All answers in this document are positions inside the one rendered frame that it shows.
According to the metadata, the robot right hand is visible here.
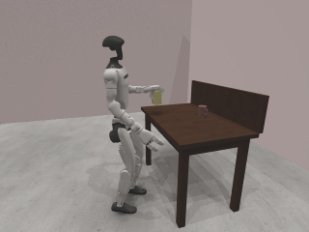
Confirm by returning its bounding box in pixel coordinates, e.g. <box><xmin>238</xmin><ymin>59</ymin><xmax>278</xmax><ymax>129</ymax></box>
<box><xmin>138</xmin><ymin>129</ymin><xmax>164</xmax><ymax>152</ymax></box>

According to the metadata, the left robot foot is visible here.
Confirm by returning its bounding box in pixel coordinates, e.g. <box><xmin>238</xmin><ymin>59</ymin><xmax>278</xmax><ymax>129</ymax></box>
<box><xmin>128</xmin><ymin>186</ymin><xmax>147</xmax><ymax>195</ymax></box>

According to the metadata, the right robot upper arm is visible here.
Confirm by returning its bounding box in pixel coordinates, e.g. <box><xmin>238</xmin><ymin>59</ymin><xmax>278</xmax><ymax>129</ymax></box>
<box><xmin>103</xmin><ymin>69</ymin><xmax>121</xmax><ymax>111</ymax></box>

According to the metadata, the sponge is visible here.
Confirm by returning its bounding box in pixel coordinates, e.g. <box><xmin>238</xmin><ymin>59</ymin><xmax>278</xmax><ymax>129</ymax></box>
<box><xmin>152</xmin><ymin>90</ymin><xmax>162</xmax><ymax>105</ymax></box>

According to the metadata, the table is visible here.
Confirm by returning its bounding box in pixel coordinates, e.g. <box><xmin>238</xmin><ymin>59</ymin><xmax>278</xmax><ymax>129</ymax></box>
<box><xmin>141</xmin><ymin>80</ymin><xmax>269</xmax><ymax>228</ymax></box>

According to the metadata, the left robot forearm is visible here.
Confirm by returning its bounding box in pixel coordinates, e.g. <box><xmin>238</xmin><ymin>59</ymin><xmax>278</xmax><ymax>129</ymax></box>
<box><xmin>128</xmin><ymin>85</ymin><xmax>151</xmax><ymax>94</ymax></box>

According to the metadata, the right robot forearm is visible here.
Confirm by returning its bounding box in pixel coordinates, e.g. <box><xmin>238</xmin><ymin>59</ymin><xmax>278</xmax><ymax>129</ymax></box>
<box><xmin>108</xmin><ymin>102</ymin><xmax>143</xmax><ymax>134</ymax></box>

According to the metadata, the robot right shin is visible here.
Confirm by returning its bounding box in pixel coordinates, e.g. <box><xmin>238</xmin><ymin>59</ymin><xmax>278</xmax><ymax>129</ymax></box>
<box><xmin>117</xmin><ymin>170</ymin><xmax>135</xmax><ymax>207</ymax></box>

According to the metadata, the robot left hand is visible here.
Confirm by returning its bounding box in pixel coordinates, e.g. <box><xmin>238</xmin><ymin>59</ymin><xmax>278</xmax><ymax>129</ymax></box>
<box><xmin>149</xmin><ymin>85</ymin><xmax>165</xmax><ymax>101</ymax></box>

